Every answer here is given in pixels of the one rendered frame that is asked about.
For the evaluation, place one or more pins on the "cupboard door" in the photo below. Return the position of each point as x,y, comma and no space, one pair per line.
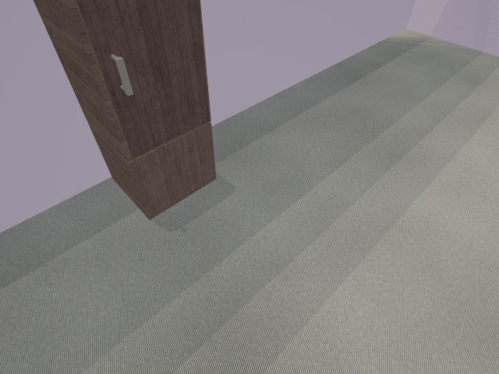
161,44

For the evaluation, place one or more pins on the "handle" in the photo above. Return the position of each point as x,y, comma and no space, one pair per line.
126,85

